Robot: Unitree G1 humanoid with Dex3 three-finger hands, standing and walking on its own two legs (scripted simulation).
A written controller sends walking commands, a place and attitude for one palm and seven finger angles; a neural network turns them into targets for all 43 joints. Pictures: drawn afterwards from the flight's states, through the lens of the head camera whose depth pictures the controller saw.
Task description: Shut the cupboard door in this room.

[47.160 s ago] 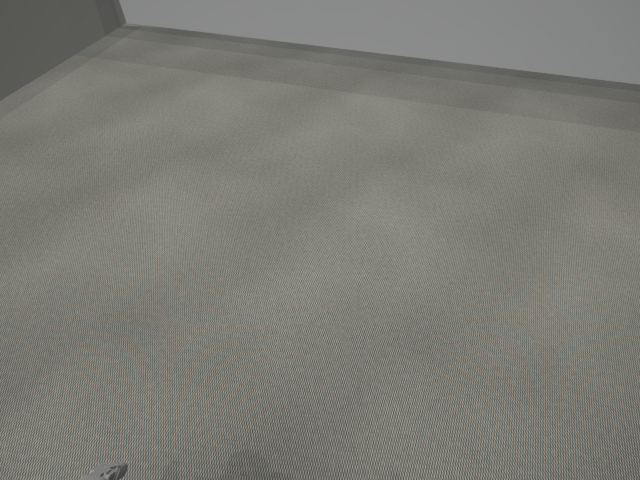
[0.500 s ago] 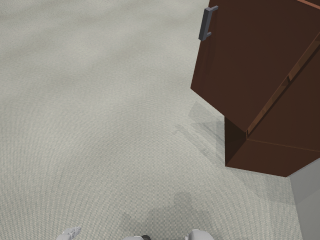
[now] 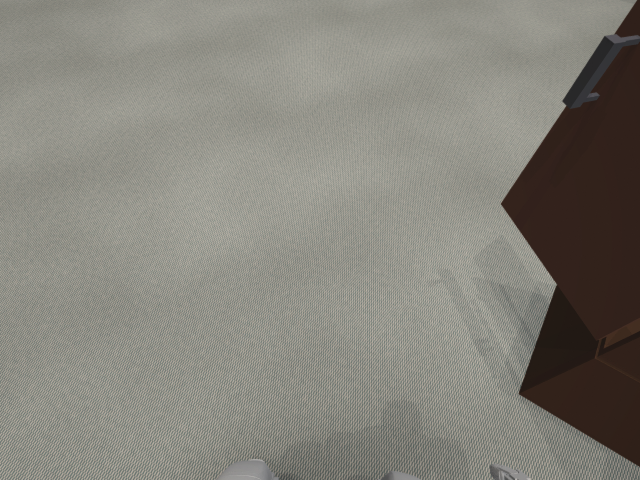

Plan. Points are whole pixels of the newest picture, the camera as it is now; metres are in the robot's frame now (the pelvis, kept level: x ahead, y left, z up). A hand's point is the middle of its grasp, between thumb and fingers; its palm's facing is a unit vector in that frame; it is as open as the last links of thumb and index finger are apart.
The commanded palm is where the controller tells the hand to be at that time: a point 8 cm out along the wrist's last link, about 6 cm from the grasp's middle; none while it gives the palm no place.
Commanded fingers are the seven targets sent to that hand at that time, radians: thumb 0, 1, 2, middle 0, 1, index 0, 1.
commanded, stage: walk to a spot facing it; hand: left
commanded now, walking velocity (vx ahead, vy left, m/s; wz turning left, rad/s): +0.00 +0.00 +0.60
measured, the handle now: (601, 72) +0.76 -0.44 +0.08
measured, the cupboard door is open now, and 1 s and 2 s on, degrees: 50 50 50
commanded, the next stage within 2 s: turn to face it in 1.34 s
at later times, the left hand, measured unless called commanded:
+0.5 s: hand out of the picture +0.02 +0.17 -0.14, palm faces +0.37 -0.90 -0.23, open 7.4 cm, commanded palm none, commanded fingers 0.00 0.90 0.90 -0.20 -0.30 -0.20 -0.30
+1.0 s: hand (130, 389) +0.23 +0.29 -0.13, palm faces +0.52 -0.81 -0.27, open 7.4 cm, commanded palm none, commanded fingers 0.00 0.90 0.90 -0.20 -0.30 -0.20 -0.30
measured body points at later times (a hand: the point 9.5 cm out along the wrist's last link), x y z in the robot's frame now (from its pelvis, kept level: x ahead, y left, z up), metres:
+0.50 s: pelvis +0.06 -0.02 +0.02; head +0.10 -0.01 +0.47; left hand +0.00 +0.22 -0.12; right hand +0.23 -0.22 -0.12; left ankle +0.03 +0.12 -0.67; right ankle +0.04 -0.14 -0.72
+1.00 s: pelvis +0.23 +0.04 +0.00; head +0.26 +0.04 +0.45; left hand +0.20 +0.33 -0.11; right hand +0.34 -0.17 -0.16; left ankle +0.08 +0.13 -0.70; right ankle +0.35 +0.00 -0.72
